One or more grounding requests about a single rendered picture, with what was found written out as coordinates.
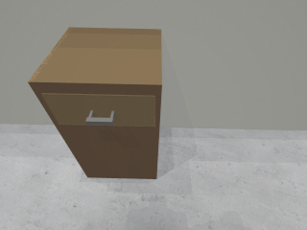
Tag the handle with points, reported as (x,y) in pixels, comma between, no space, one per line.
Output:
(100,121)

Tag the cabinet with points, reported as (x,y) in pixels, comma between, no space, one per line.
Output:
(106,61)

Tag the drawer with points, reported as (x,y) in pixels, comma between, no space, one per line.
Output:
(129,110)

